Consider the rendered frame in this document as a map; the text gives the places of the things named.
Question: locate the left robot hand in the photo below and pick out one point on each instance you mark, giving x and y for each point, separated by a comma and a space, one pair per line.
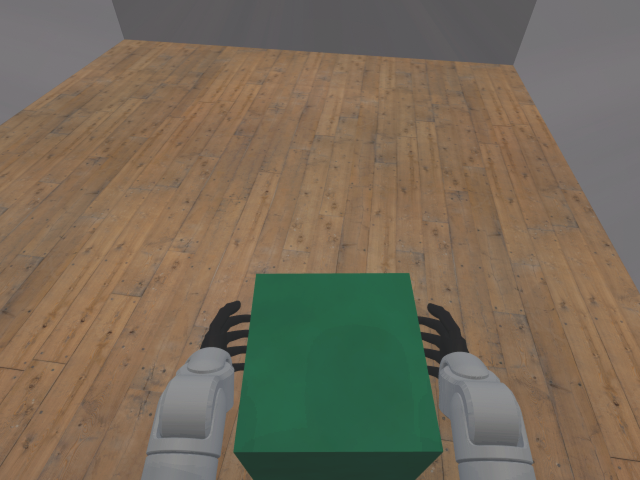
218, 337

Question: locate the robot left forearm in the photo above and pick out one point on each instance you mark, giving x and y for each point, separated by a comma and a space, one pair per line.
187, 433

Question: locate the right robot hand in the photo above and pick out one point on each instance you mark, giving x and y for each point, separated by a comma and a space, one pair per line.
449, 341

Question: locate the robot right forearm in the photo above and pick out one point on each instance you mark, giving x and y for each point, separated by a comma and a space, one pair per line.
489, 435

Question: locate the carton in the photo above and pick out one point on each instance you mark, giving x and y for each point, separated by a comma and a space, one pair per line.
335, 383

